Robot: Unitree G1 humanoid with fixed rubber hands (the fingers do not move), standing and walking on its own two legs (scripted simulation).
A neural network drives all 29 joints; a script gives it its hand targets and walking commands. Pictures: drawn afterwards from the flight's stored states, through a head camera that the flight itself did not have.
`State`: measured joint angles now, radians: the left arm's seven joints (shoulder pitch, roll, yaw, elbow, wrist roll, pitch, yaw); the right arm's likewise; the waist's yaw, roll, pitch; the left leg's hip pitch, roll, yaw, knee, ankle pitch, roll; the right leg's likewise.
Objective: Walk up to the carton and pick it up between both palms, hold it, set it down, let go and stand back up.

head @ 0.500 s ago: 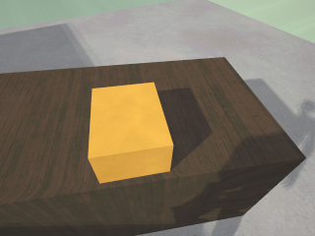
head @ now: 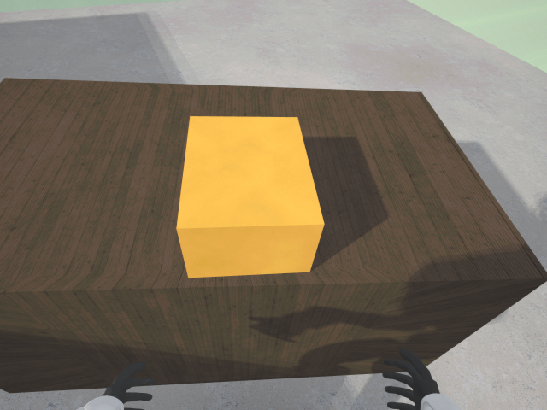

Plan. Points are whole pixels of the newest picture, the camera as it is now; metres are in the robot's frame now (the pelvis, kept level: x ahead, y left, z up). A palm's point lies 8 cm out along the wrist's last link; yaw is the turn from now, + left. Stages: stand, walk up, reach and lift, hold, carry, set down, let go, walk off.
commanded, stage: reach and lift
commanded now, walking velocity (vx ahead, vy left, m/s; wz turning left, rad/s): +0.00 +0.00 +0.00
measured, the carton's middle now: (247, 190) +0.53 +0.05 -0.01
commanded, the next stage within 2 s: none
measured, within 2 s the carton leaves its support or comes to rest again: neither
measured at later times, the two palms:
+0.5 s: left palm out of the picture +0.13 +0.22 -0.05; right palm out of the picture +0.10 -0.21 -0.06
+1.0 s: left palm (107, 399) +0.16 +0.22 -0.03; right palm (417, 392) +0.17 -0.19 -0.02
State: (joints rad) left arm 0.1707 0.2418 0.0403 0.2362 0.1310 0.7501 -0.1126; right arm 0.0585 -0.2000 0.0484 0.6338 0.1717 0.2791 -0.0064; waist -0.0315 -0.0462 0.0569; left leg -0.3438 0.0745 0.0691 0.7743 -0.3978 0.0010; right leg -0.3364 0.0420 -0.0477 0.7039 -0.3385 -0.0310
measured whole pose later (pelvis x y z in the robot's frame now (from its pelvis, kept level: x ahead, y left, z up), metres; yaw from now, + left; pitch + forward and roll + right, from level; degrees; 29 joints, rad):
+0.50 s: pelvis -0.04 -0.01 +0.02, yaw +0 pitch -6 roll +0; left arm 0.16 0.23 0.04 0.40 -0.03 0.42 -0.01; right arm 0.27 -0.11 0.01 0.45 0.05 0.15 -0.01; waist -0.02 -0.03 0.08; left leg -0.22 0.05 0.09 0.57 -0.24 0.00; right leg -0.24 0.02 -0.04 0.57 -0.22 -0.04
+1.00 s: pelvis -0.03 -0.01 +0.02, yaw +3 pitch -7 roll +1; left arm 0.11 0.25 -0.02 0.42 -0.14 0.20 0.05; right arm 0.19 -0.06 -0.01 0.45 0.08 0.06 -0.02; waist 0.00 -0.06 0.06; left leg -0.18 0.01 0.05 0.52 -0.22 0.00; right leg -0.20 0.01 -0.03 0.55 -0.24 -0.04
